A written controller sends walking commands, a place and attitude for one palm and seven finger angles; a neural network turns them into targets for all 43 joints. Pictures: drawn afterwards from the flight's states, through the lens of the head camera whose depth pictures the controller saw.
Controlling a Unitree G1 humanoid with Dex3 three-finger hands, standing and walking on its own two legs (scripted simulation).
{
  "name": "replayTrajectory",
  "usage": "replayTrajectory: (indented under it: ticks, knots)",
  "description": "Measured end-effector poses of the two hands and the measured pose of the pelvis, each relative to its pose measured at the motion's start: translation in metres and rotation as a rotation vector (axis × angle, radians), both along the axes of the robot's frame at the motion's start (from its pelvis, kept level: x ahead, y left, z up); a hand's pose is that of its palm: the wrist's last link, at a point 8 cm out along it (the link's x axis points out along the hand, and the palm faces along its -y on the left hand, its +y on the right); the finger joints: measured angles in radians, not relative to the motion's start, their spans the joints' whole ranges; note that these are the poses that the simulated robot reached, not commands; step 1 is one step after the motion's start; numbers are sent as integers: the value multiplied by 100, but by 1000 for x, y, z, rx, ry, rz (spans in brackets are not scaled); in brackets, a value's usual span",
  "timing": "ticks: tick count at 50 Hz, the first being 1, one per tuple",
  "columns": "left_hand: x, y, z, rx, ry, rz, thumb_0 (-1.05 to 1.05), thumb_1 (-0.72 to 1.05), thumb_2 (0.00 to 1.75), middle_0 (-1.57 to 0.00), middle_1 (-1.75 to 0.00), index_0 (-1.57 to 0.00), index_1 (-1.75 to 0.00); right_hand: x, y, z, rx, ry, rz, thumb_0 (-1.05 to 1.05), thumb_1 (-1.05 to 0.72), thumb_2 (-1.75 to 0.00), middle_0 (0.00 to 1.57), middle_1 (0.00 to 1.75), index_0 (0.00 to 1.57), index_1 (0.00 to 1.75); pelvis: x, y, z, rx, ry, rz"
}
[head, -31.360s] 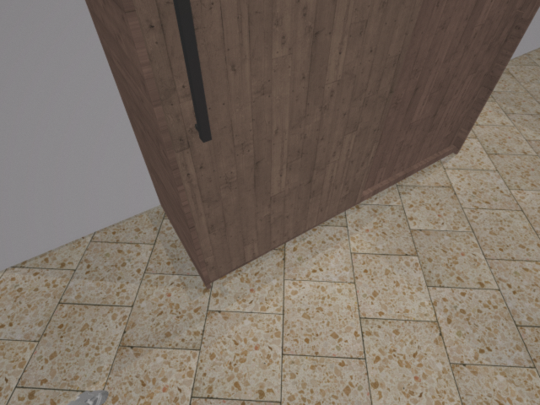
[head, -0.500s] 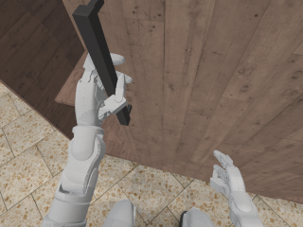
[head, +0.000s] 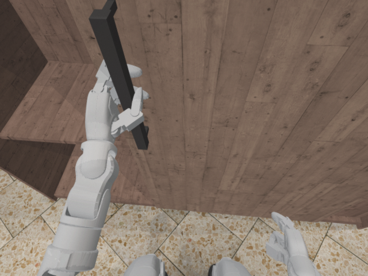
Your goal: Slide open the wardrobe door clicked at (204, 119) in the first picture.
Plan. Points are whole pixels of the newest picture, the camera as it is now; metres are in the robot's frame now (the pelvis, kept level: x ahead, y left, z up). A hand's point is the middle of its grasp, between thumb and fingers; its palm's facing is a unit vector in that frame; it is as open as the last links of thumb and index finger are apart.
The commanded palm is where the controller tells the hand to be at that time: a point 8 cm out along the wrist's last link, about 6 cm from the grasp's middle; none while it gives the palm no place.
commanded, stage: step sideways, sliding the door along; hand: left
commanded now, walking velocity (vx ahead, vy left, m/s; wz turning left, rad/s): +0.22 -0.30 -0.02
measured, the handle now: (131, 93) +0.41 +0.13 +0.16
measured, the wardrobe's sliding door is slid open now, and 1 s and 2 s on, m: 0.57 0.65 0.64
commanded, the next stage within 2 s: stop walking and hold the door there in 0.50 s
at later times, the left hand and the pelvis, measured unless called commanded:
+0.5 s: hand (190, 110) +0.36 +0.02 +0.17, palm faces +0.33 -0.94 -0.03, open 6.3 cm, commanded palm +0.33 +0.00 +0.17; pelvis -0.02 -0.18 -0.01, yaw +2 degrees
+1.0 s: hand (184, 110) +0.37 +0.03 +0.17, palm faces +0.51 -0.82 -0.25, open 6.3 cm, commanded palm +0.33 +0.06 +0.14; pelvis +0.01 -0.28 +0.00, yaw +2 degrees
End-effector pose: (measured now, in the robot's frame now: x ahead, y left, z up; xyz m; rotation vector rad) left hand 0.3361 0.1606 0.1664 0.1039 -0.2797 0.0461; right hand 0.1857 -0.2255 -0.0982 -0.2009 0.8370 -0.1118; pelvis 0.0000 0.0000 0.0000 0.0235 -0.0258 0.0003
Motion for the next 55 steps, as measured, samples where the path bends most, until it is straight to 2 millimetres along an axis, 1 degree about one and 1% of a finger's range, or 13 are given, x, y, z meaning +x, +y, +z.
replayTrajectory:
  ticks: [3, 8, 14, 17, 21, 24, 31, 35, 38, 42, 48, 51, 55]
  knots:
    - [2, -18, -2, -3, -31, -44, -3, 71, 79, -47, -140, -25, -140, -12, -23, 4, -31, -21, -32, 1, -91, -90, 20, 30, 20, 29, -7, -17, -8, -16, -12, -23]
    - [-1, -50, 1, -2, 10, -23, -1, 71, 79, -47, -140, -27, -140, -40, -55, 10, -3, 46, -28, 1, -91, -90, 20, 30, 20, 29, -17, -57, 6, -52, -24, -49]
    - [-5, -85, 3, 0, 31, 84, 0, 72, 81, -47, -140, -26, -140, -56, -101, -5, 47, 90, 7, 1, -91, -90, 20, 30, 21, 29, -21, -121, 1, -78, -10, -45]
    - [-6, -94, 1, -39, 21, 195, 0, 75, 84, -46, -140, -22, -139, -54, -130, -18, 44, 87, 24, 1, -91, -90, 20, 30, 21, 30, -24, -149, -10, -68, -19, -7]
    - [-8, -99, 3, -74, 60, 272, 0, 74, 84, -45, -140, -22, -137, -47, -162, -13, -25, 122, 46, 1, -91, -90, 20, 30, 21, 29, -23, -165, -1, -32, -27, 29]
    - [-9, -99, 1, -82, 30, 276, 1, 74, 84, -44, -140, -21, -137, -34, -181, -10, -68, 92, 62, 1, -91, -90, 20, 30, 21, 29, -19, -173, -10, -65, -30, 29]
    - [-10, -103, 1, -86, 42, 337, 0, 74, 85, -43, -140, -18, -131, -3, -201, 13, -12, 61, 132, 1, -91, -90, 20, 30, 20, 29, -16, -225, 5, -79, -44, 34]
    - [-12, -98, 4, 70, 62, 387, -6, 67, 82, -44, -140, -22, -133, 15, -221, 15, 41, 3, 134, 1, -91, -90, 20, 30, 21, 29, -5, -257, 6, -95, -23, 19]
    - [-13, -97, 7, 172, 74, 458, -12, 62, 81, -44, -140, -24, -133, 27, -248, 3, 65, -70, 127, 1, -90, -90, 20, 30, 21, 30, 6, -282, -12, -48, -16, 27]
    - [-15, -99, 10, 195, 127, 521, -15, 60, 80, -45, -140, -29, -134, 23, -291, -4, 14, -74, 38, 1, -91, -90, 20, 30, 21, 30, 8, -286, -8, -29, -26, 20]
    - [-14, -97, 11, 158, 134, 513, -14, 57, 81, -46, -140, -35, -137, -14, -337, 15, -115, -14, -63, 1, -91, -90, 20, 30, 21, 29, 9, -284, 3, 0, -17, 35]
    - [-13, -98, 8, 123, 106, 497, -12, 58, 82, -46, -140, -34, -136, -33, -349, 23, -162, -11, -105, 1, -91, -90, 20, 30, 20, 29, 4, -280, 0, -20, -26, 23]
    - [-13, -102, 8, 90, 121, 504, -10, 63, 81, -46, -140, -28, -135, -62, -346, 30, -148, -14, -135, 1, -91, -90, 20, 30, 20, 29, -2, -282, 7, -40, -23, -8]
